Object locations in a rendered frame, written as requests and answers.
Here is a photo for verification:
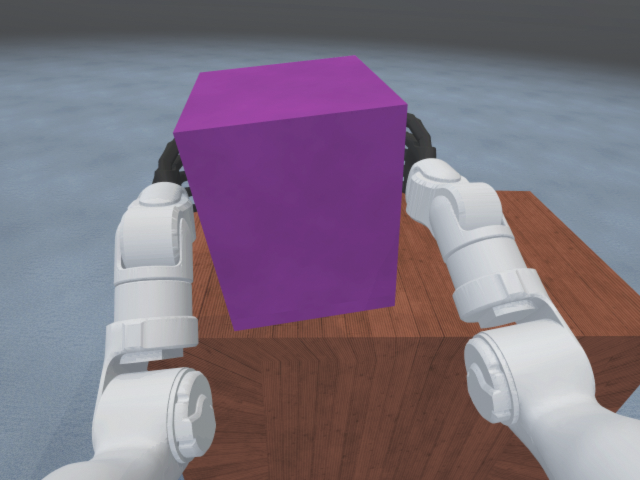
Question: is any robot right forearm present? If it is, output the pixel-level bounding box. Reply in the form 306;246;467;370
405;158;595;394

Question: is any robot left upper arm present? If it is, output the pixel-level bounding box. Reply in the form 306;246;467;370
42;367;216;480

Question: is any robot left forearm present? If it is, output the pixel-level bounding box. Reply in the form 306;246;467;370
92;182;199;452

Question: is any carton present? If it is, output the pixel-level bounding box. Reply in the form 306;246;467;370
173;55;408;331

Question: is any robot right upper arm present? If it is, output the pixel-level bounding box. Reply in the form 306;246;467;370
464;319;640;480

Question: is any left robot hand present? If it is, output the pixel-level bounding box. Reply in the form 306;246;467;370
152;138;197;212

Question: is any right robot hand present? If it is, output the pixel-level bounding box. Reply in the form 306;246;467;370
402;113;436;193

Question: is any pedestal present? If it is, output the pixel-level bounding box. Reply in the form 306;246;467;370
147;191;640;480

